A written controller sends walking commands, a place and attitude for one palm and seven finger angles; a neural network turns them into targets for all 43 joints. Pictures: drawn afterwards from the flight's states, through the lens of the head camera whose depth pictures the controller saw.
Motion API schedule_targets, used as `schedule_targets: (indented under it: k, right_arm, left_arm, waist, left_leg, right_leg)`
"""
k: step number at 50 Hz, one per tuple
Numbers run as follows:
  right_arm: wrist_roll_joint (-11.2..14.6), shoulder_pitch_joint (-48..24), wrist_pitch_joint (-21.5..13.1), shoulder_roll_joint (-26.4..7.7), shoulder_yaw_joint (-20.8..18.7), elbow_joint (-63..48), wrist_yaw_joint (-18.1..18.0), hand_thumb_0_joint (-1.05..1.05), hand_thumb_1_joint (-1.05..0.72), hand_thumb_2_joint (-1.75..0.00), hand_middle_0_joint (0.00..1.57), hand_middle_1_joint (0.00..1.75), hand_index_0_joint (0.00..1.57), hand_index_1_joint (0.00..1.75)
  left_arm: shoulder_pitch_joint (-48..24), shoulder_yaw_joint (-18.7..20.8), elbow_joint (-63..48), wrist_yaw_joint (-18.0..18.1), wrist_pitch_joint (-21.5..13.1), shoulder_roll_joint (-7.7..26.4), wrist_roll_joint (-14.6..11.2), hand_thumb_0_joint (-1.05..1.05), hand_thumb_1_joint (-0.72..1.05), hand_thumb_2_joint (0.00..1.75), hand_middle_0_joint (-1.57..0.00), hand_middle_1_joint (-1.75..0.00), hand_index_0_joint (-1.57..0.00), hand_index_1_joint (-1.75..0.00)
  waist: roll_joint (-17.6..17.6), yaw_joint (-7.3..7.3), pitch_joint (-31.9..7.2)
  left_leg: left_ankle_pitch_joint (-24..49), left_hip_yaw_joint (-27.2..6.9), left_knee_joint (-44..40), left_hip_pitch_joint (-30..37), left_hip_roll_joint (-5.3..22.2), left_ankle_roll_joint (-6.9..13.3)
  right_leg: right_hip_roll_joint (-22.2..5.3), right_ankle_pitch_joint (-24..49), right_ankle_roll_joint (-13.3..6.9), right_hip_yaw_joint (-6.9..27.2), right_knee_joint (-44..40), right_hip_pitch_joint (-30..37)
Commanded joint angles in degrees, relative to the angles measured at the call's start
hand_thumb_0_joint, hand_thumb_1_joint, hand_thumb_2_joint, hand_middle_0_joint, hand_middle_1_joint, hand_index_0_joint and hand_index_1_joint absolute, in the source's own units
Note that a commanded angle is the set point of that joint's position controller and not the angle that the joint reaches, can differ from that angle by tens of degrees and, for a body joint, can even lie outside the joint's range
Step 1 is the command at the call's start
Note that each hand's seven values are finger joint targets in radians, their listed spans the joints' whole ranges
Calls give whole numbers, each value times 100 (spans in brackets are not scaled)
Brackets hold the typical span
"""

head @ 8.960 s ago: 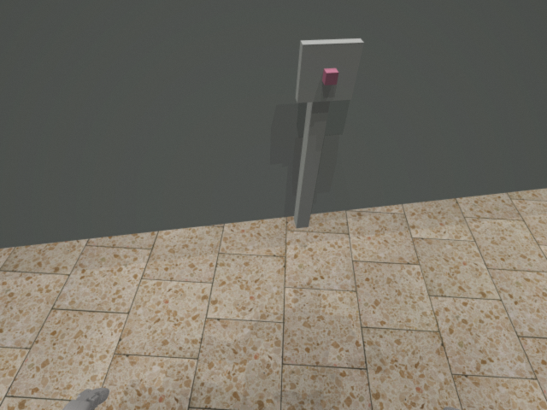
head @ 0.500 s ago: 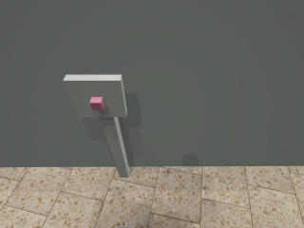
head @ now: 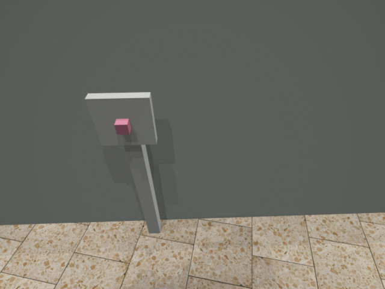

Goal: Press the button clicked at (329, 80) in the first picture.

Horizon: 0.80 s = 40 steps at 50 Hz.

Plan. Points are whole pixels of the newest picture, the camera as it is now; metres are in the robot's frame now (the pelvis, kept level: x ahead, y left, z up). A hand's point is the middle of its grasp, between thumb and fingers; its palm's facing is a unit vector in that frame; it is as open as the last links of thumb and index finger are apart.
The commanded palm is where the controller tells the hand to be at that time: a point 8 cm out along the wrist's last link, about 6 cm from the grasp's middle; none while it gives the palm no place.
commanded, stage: come to a stop and stand still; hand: left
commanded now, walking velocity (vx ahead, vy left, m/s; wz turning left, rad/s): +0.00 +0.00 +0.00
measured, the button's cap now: (123, 126) +0.55 +0.24 +0.04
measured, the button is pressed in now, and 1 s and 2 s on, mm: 0 0 0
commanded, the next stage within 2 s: look again from close up in 0.98 s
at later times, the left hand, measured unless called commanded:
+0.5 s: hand out of the picture -0.06 +0.18 -0.15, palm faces +0.03 -0.98 -0.21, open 7.4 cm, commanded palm none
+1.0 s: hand out of the picture -0.14 +0.14 -0.15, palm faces +0.05 -0.99 -0.15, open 7.4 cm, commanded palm none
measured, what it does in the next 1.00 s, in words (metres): walks backwards: left foot, then right foot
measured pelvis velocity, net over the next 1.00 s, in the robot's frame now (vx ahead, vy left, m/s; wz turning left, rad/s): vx -0.11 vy -0.02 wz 0.01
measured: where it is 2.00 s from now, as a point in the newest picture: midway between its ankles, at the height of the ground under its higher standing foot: outside the picture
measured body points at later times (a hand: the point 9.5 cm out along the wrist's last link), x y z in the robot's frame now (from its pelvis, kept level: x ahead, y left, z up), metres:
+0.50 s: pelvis -0.10 +0.00 +0.02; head -0.10 -0.01 +0.47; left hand -0.06 +0.23 -0.13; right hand -0.14 -0.20 -0.14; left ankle -0.03 +0.10 -0.71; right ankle -0.09 -0.11 -0.71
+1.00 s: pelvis -0.11 -0.02 +0.02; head -0.11 -0.02 +0.47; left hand -0.14 +0.19 -0.14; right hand -0.12 -0.24 -0.13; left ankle -0.03 +0.10 -0.71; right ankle -0.09 -0.11 -0.71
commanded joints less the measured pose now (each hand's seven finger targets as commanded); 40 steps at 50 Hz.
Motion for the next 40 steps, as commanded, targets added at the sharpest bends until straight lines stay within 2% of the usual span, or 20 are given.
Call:
schedule_targets:
  k: [1,3,5,6,7,9,12,13,14,15,16,17,19,23,25,27,29,32,36,40]
  right_arm:
    - [-80,-298,8,-820,-104,-423,-26,0,-90,-90,20,30,20,30]
    - [-73,-228,55,-650,-59,-467,-34,0,-90,-90,20,30,20,30]
    - [-59,74,159,-352,-64,-438,-28,0,-90,-90,20,30,20,30]
    - [-70,354,189,-315,-100,-331,-36,0,-90,-90,20,30,20,30]
    - [-71,778,183,-309,-107,-190,-43,0,-90,-90,20,30,20,30]
    - [-48,1341,106,-194,-66,-4,-29,0,-90,-90,20,30,20,30]
    - [-12,1312,-31,-116,54,59,-12,0,-90,-90,20,30,20,30]
    - [-63,1395,-87,-299,42,70,-52,0,-90,-90,20,30,20,30]
    - [-101,1240,-152,-523,26,-22,-115,0,-90,-90,20,30,20,30]
    - [-100,987,-176,-605,25,-140,-165,0,-90,-90,20,30,20,30]
    - [-71,675,-230,-492,100,-29,-194,0,-90,-90,20,30,20,30]
    - [-50,416,-213,-419,121,-43,-205,0,-90,-90,20,30,20,30]
    - [-41,221,-230,-441,125,-63,-193,0,-90,-90,20,30,20,30]
    - [-30,656,-175,-426,114,215,-179,0,-90,-90,20,30,20,30]
    - [5,757,-132,-212,142,246,-145,0,-90,-90,20,30,20,30]
    - [-12,966,-100,-77,161,330,-104,0,-90,-90,20,30,20,30]
    - [-15,1032,-72,-109,159,441,-110,0,-90,-90,20,30,20,30]
    - [-13,1080,-87,-76,182,553,-115,0,-90,-90,20,30,20,30]
    - [-50,849,-98,-240,155,499,-138,0,-90,-90,20,30,20,30]
    - [-48,711,-115,-237,165,483,-163,0,-90,-90,20,30,20,30]
  left_arm:
    - [573,111,-253,-10,-33,547,-13,0,90,90,-20,-30,-20,-30]
    - [906,103,-162,-42,-91,611,-2,0,90,90,-20,-30,-20,-30]
    - [407,186,-324,-41,-102,1039,-29,0,90,90,-20,-30,-20,-30]
    - [-206,231,-529,-20,-108,1154,-28,0,90,90,-20,-30,-20,-30]
    - [-713,257,-684,12,-122,1131,-15,0,90,90,-20,-30,-20,-30]
    - [-1032,262,-763,17,-139,1032,20,0,90,90,-20,-30,-20,-30]
    - [-333,182,-543,-23,-58,853,-10,0,90,90,-20,-30,-20,-30]
    - [-153,152,-477,-21,-12,620,-63,0,90,90,-20,-30,-20,-30]
    - [30,106,-458,-27,-22,344,-125,0,90,90,-20,-30,-20,-30]
    - [69,100,-446,-39,-72,326,-125,0,90,90,-20,-30,-20,-30]
    - [24,113,-233,-15,-35,366,-74,0,90,90,-20,-30,-20,-30]
    - [120,115,-139,-34,-26,478,-49,0,90,90,-20,-30,-20,-30]
    - [215,66,8,-110,-41,329,-59,0,90,90,-20,-30,-20,-30]
    - [286,-25,189,-126,-185,180,-96,0,90,90,-20,-30,-20,-30]
    - [394,-21,242,-84,-226,406,-78,0,90,90,-20,-30,-20,-30]
    - [97,-20,200,-82,-253,552,-96,0,90,90,-20,-30,-20,-30]
    - [-140,-22,151,-64,-285,524,-106,0,90,90,-20,-30,-20,-30]
    - [-152,-28,184,-72,-273,489,-105,0,90,90,-20,-30,-20,-30]
    - [238,12,306,-96,-219,405,-85,0,90,90,-20,-30,-20,-30]
    - [487,6,439,-120,-237,337,-75,0,90,90,-20,-30,-20,-30]
  waist:
    - [765,275,1121]
    - [-111,364,703]
    - [-1164,75,499]
    - [-1300,-137,470]
    - [-1299,-419,354]
    - [-1078,-590,150]
    - [-435,-198,657]
    - [193,-179,680]
    - [1041,-38,662]
    - [838,87,531]
    - [1602,207,284]
    - [1450,307,206]
    - [486,353,169]
    - [-129,206,311]
    - [-509,84,390]
    - [-531,-204,100]
    - [-1117,-238,211]
    - [-645,-259,423]
    - [19,-48,688]
    - [53,32,551]
  left_leg:
    - [-3675,-1571,-2697,-1813,788,587]
    - [-2917,-827,-1846,-1212,153,279]
    - [-1340,24,254,140,-285,-14]
    - [-1004,7,1175,658,-251,-18]
    - [-872,-26,1575,1004,-237,8]
    - [-955,253,1365,1189,-227,-8]
    - [-1311,95,-1431,862,-206,22]
    - [-1652,-657,-2242,509,258,195]
    - [-1905,-1838,-2901,169,1047,565]
    - [-1503,-2104,-3022,-191,1289,840]
    - [-1863,-2326,-3178,-253,1193,799]
    - [-2113,-2161,-3087,-419,1142,862]
    - [-1988,-1621,-2926,-510,1081,907]
    - [-2086,-1160,-2416,-300,698,563]
    - [-1534,-597,-1754,-52,136,221]
    - [-1100,-322,-1368,905,-14,93]
    - [-834,-239,-961,1032,-14,89]
    - [-837,-343,-1178,1121,67,108]
    - [-1901,-794,-1973,313,267,203]
    - [-1769,-775,-1981,239,205,202]
  right_leg:
    - [272,-548,-253,-213,-412,-37]
    - [12,-1450,-429,438,-1510,-337]
    - [-1041,-2854,-871,1898,-3066,-1957]
    - [-1385,-2711,-1010,2174,-3411,-2671]
    - [-1288,-2082,-975,1845,-3299,-2891]
    - [-958,-1040,-833,1060,-2843,-2480]
    - [-492,-1364,-486,593,-1606,-1742]
    - [-101,-1018,-339,419,-740,-1517]
    - [286,-458,-137,35,75,-1481]
    - [240,-160,-167,84,538,-1171]
    - [87,-7,-208,304,827,-982]
    - [38,106,-252,343,939,-809]
    - [12,249,-257,203,684,-465]
    - [30,350,-292,241,-1778,272]
    - [-523,-590,-636,1221,-2552,-208]
    - [-697,-1198,-737,1339,-2866,-1044]
    - [-666,-1312,-669,1287,-3018,-1267]
    - [-480,-1133,-590,1032,-2827,-1502]
    - [-178,-1148,-487,806,-2416,-1099]
    - [-208,-903,-501,847,-2392,-804]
